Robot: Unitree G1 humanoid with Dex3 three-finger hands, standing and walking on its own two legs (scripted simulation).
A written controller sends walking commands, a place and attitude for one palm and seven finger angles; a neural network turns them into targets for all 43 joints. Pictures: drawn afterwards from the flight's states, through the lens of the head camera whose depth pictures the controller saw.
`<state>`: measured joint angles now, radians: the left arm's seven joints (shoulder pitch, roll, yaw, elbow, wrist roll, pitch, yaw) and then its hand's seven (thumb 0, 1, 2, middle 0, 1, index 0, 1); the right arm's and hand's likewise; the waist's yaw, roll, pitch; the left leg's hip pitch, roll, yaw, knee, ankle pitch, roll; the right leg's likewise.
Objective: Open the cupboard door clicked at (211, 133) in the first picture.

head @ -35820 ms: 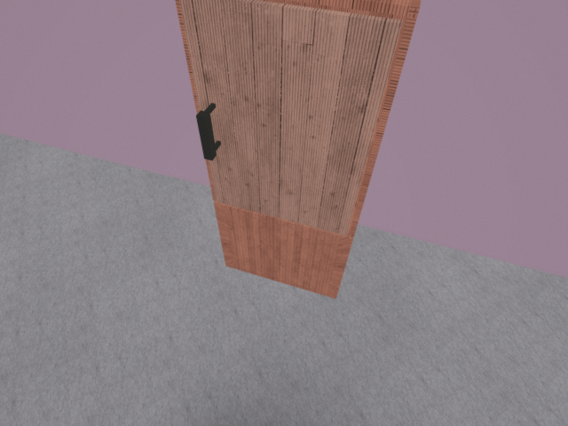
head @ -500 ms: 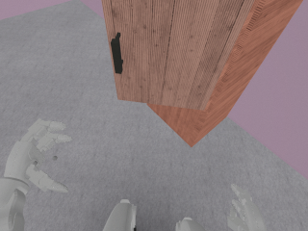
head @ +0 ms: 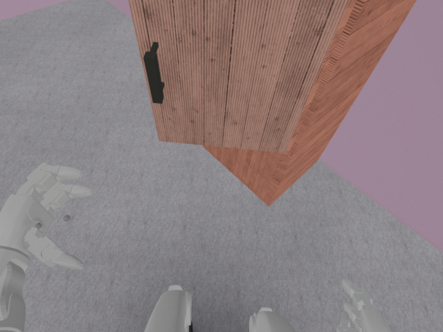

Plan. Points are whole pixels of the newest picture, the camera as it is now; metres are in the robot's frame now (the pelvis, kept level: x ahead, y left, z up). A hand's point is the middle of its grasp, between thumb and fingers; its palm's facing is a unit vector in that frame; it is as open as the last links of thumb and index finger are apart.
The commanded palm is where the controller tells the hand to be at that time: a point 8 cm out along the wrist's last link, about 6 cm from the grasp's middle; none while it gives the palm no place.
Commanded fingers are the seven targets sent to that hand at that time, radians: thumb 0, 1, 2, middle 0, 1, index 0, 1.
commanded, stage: raise the hand with hooked fingers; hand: left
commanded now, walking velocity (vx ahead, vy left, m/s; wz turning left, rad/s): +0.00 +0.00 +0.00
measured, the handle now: (156, 73) +0.66 +0.20 +0.05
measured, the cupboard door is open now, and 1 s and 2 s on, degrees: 42 42 42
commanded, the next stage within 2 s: move the hooked fingers beside the handle in 0.22 s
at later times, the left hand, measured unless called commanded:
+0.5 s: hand (65, 206) +0.30 +0.28 +0.05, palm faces -0.01 -1.00 -0.02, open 14.0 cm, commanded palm +0.30 +0.32 +0.06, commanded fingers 0.00 -0.50 0.30 -0.30 -1.20 -0.30 -1.20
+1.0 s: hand (94, 149) +0.42 +0.27 +0.05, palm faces -0.02 -1.00 -0.02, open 14.0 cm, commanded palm +0.41 +0.31 +0.05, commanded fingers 0.00 -0.50 0.30 -0.30 -1.20 -0.30 -1.20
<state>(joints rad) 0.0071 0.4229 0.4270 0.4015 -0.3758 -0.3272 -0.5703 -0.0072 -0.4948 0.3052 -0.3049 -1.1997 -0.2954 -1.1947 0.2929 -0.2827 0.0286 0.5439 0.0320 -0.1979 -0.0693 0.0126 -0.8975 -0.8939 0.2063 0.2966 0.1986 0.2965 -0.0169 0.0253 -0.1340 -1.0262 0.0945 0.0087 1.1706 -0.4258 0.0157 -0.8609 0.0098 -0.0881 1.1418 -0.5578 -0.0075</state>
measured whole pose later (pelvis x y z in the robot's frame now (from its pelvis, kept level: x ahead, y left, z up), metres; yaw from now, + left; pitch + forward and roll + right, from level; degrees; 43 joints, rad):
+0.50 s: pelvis +0.00 +0.00 -0.01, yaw +1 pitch +16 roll -4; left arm -0.14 0.44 0.43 0.52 -0.36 -0.34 -0.58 -0.01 -0.50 0.30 -0.31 -1.20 -0.30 -1.20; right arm 0.26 -0.29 0.04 0.56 0.03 -0.20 -0.09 0.01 -0.90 -0.89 0.21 0.30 0.20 0.30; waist 0.00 0.03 -0.14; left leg -1.06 0.09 -0.01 1.20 -0.43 0.01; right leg -0.88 0.01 -0.10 1.17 -0.57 -0.01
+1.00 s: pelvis +0.00 +0.00 -0.02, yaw -1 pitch +21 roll -4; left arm -0.58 0.56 0.48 0.95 -0.23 -0.37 -0.54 -0.01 -0.50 0.31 -0.30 -1.20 -0.30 -1.19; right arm 0.33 -0.29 0.03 0.64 0.02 -0.09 -0.07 0.01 -0.90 -0.89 0.21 0.30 0.20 0.30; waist -0.07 0.02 -0.14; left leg -1.16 0.11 0.01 1.24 -0.44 0.01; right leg -1.00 0.02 -0.08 1.21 -0.57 -0.01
